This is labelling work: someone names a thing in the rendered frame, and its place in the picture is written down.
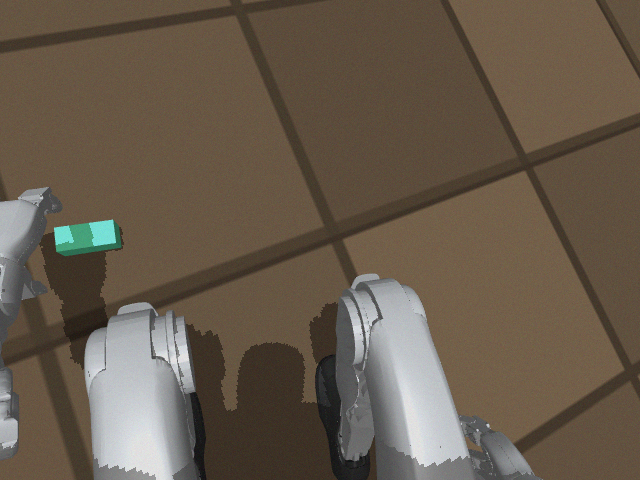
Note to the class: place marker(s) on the left robot foot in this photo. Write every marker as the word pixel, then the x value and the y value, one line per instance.
pixel 200 437

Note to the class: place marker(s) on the left robot hand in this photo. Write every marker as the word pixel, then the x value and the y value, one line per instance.
pixel 22 225

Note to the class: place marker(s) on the right robot foot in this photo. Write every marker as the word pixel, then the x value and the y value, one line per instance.
pixel 329 403

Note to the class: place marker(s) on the left robot arm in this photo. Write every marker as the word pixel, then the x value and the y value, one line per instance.
pixel 12 277

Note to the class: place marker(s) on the small box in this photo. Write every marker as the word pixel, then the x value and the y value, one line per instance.
pixel 87 237

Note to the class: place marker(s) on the right robot hand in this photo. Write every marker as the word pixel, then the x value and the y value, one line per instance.
pixel 500 459

